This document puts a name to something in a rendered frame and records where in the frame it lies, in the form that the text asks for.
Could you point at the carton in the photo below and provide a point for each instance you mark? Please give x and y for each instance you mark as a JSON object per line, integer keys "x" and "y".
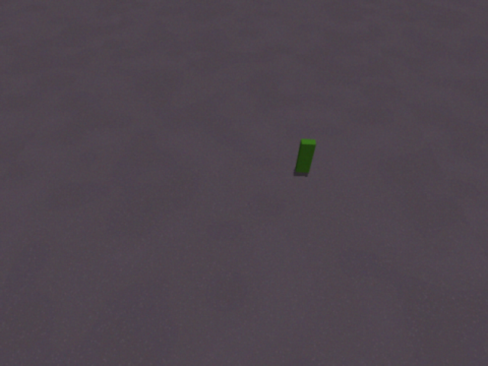
{"x": 305, "y": 155}

